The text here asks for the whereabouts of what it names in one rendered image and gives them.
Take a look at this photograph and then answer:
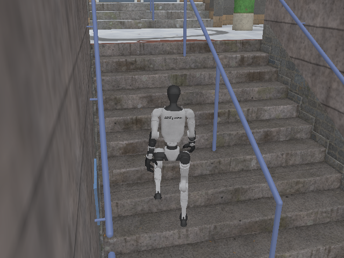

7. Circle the stairs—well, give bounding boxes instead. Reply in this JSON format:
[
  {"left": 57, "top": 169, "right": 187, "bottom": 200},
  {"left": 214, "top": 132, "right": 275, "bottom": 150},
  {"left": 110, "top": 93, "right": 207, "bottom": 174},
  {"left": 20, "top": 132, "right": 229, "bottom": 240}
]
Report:
[
  {"left": 92, "top": 40, "right": 344, "bottom": 258},
  {"left": 89, "top": 3, "right": 213, "bottom": 30}
]

